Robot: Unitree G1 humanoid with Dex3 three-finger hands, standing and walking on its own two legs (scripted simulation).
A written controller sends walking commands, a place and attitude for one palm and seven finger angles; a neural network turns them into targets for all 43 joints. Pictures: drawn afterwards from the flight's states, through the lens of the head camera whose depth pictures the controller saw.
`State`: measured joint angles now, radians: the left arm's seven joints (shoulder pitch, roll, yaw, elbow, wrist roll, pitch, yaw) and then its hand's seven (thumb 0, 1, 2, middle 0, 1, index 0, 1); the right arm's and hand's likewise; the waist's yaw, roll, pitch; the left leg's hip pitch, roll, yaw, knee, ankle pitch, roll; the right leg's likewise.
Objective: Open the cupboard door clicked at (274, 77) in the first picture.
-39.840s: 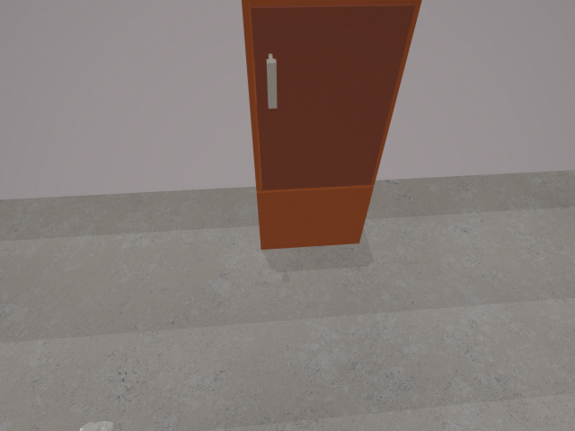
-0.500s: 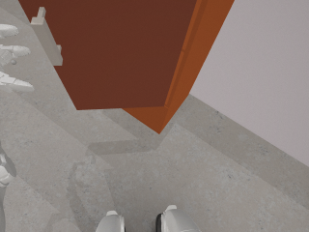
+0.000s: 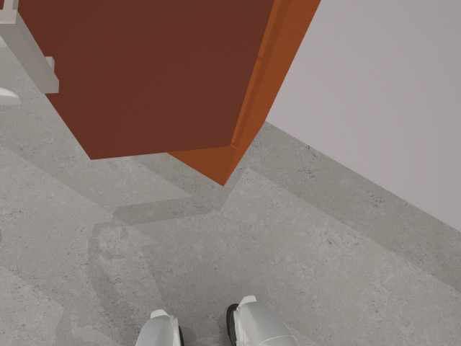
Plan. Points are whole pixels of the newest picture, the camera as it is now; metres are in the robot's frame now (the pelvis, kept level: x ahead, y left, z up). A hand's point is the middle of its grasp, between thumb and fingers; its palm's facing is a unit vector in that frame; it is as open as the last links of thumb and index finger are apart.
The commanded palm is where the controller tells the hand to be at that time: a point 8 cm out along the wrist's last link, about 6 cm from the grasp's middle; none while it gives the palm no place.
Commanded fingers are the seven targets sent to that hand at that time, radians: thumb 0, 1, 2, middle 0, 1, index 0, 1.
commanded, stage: move the hooked fingers beside the handle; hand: left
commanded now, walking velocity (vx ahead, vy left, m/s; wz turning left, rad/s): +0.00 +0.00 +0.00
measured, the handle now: (32, 45) +0.57 +0.23 +0.10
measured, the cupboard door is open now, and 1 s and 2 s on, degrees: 41 41 40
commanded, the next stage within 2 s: slide the fingers in behind the handle in 0.60 s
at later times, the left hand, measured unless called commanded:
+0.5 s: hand out of the picture +0.52 +0.28 +0.10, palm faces +0.05 -1.00 -0.01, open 14.0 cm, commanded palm +0.51 +0.32 +0.09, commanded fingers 0.00 -0.50 0.30 -0.30 -1.20 -0.30 -1.20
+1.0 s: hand out of the picture +0.52 +0.27 +0.10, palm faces +0.07 -1.00 -0.01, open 14.1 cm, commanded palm +0.51 +0.30 +0.09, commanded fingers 0.00 -0.50 0.30 -0.30 -1.20 -0.30 -1.20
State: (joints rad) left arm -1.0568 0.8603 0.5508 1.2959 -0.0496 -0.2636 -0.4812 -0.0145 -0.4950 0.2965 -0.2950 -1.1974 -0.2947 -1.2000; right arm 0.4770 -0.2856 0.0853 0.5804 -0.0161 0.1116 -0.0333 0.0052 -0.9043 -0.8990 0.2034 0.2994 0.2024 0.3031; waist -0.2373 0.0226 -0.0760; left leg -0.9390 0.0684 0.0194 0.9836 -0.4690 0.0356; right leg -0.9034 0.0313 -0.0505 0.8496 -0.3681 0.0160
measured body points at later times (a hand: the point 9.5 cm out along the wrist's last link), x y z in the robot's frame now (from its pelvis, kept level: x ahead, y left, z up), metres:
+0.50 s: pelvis +0.00 -0.01 +0.00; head +0.16 +0.04 +0.42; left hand +0.51 +0.34 +0.10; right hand -0.01 -0.28 -0.09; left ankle -0.01 +0.09 -0.68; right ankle +0.01 -0.14 -0.68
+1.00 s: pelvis +0.00 -0.01 +0.00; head +0.15 +0.03 +0.42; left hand +0.51 +0.33 +0.10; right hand -0.03 -0.27 -0.09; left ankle -0.01 +0.09 -0.68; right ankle +0.01 -0.14 -0.68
